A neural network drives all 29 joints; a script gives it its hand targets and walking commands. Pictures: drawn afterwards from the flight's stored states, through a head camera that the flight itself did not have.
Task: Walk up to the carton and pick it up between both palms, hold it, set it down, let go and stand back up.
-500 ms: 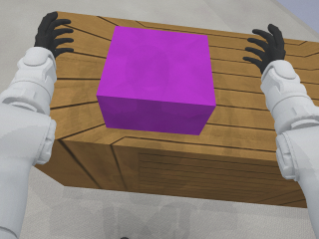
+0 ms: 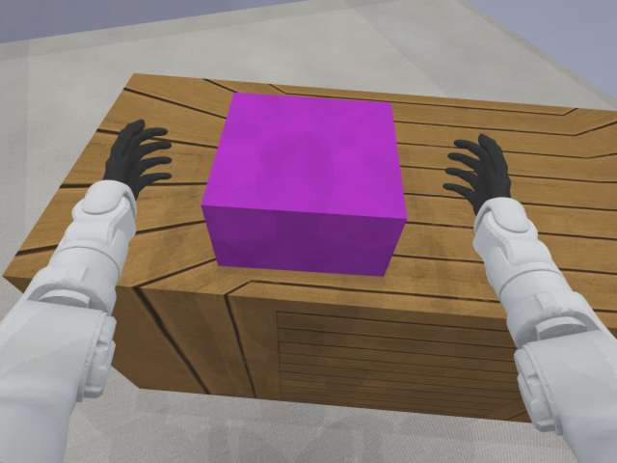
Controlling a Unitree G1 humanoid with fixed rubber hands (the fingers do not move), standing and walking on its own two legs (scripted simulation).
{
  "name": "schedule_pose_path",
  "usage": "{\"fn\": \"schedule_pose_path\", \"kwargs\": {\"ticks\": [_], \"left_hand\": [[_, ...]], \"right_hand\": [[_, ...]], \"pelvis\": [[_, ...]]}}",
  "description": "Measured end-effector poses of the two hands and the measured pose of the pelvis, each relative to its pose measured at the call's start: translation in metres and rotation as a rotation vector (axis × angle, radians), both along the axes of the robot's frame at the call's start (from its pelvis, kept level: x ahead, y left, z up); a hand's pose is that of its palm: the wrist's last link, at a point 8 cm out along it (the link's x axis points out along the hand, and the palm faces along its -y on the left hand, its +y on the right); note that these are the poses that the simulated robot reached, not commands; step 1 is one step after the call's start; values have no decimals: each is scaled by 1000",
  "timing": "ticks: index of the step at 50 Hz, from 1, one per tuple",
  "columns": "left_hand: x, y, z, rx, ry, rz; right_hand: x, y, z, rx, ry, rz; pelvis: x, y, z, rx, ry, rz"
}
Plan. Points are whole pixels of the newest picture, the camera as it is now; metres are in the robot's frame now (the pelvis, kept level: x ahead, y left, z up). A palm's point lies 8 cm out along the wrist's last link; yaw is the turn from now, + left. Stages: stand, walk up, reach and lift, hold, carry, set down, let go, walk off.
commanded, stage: set down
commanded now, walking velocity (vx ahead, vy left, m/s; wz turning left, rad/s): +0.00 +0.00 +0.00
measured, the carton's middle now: (306, 182) +0.56 +0.02 +0.00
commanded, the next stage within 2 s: none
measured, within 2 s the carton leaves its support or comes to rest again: neither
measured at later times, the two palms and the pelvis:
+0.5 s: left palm (119, 238) +0.37 +0.26 +0.08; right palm (488, 258) +0.37 -0.21 +0.07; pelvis +0.00 +0.00 +0.01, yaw +1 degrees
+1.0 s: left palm (108, 315) +0.29 +0.26 +0.03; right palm (489, 329) +0.29 -0.21 +0.03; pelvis +0.01 +0.00 +0.01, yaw +0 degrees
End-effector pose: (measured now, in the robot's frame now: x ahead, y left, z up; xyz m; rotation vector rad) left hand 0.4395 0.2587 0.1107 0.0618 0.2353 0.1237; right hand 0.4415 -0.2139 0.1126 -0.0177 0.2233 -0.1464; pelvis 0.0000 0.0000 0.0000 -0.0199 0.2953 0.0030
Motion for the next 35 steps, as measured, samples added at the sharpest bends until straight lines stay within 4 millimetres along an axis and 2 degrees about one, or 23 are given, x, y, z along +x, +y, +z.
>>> {"fn": "schedule_pose_path", "kwargs": {"ticks": [7, 16, 35], "left_hand": [[-19, 0, -5, -5, -7, -8], [-43, -1, -24, -11, -1, -9], [-97, -2, -51, -24, 7, -18]], "right_hand": [[-18, 1, -4, 3, 8, 0], [-44, 2, -24, 20, 20, 2], [-104, 2, -57, 54, 26, -11]], "pelvis": [[-2, -2, 2, 2, -57, 9], [-3, -3, 3, 4, -109, 12], [6, -3, 8, 9, -247, 10]]}}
